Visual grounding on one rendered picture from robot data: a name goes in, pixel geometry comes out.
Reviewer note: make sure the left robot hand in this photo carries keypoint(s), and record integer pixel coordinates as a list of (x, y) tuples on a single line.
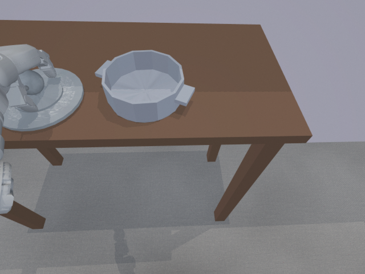
[(26, 57)]

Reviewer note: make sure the table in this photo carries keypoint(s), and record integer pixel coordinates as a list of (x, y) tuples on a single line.
[(241, 95)]

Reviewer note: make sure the left robot forearm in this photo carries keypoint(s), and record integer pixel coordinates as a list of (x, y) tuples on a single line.
[(8, 75)]

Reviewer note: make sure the pot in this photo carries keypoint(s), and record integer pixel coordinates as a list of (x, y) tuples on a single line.
[(144, 85)]

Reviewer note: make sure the lid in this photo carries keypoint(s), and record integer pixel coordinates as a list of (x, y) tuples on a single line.
[(60, 97)]

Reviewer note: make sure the left robot upper arm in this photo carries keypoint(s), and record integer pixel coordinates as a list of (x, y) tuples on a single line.
[(6, 187)]

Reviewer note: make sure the knob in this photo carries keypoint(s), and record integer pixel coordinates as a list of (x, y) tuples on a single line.
[(33, 80)]

